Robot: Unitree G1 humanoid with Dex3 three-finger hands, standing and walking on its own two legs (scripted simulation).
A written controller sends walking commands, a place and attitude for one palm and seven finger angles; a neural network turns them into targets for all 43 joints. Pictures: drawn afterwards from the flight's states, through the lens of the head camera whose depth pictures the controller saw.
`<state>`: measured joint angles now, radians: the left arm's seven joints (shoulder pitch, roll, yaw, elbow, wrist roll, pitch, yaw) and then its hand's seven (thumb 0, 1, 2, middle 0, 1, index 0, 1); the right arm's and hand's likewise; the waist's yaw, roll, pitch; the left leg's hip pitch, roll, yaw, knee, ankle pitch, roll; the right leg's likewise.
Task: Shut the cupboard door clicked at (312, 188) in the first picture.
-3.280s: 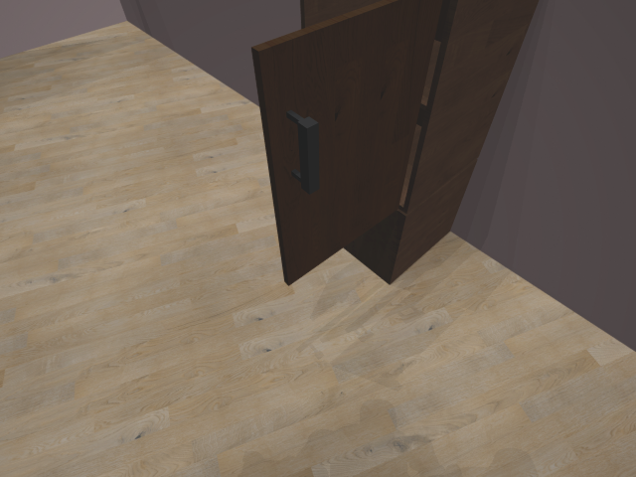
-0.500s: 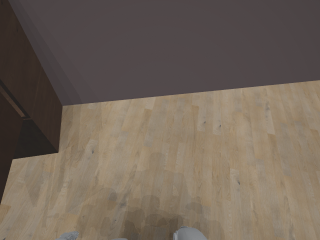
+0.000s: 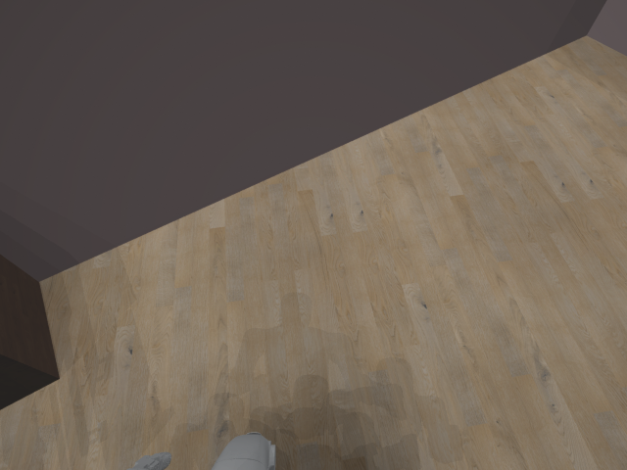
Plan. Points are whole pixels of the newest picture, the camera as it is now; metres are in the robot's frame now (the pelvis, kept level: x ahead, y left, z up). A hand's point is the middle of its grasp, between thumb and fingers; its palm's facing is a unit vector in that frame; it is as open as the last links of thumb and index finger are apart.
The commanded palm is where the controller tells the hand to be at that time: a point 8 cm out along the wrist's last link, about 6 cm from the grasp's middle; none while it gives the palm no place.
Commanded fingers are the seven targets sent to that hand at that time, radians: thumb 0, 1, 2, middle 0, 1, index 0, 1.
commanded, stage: walk around to get in front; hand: left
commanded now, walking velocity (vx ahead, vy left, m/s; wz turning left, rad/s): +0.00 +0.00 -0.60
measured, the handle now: out of the picture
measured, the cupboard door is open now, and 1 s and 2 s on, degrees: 88 88 88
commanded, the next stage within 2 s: none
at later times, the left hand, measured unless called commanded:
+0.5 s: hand (195, 436) +0.17 +0.20 -0.16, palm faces -0.28 -0.93 -0.22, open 7.4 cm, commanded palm none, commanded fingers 0.00 0.90 0.90 -0.20 -0.30 -0.20 -0.30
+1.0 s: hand (242, 407) +0.22 +0.14 -0.18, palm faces -0.51 -0.84 -0.16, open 7.4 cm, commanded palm none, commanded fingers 0.00 0.90 0.90 -0.20 -0.30 -0.20 -0.30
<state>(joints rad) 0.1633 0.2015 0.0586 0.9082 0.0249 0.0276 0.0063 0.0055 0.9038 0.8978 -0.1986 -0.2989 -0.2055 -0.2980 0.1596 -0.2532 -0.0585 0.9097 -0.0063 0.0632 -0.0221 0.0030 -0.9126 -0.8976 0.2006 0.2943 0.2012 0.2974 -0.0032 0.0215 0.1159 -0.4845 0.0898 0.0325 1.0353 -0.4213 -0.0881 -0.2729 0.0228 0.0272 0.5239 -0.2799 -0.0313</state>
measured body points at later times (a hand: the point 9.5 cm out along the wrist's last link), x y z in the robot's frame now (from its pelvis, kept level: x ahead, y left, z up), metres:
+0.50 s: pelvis +0.02 +0.02 +0.00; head +0.08 +0.01 +0.45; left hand +0.19 +0.24 -0.14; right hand -0.01 -0.24 -0.14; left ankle +0.03 +0.14 -0.74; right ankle -0.03 -0.12 -0.70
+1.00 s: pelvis +0.07 +0.00 -0.01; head +0.11 +0.01 +0.44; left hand +0.24 +0.18 -0.17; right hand +0.00 -0.26 -0.13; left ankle +0.11 +0.09 -0.74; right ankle -0.03 -0.10 -0.71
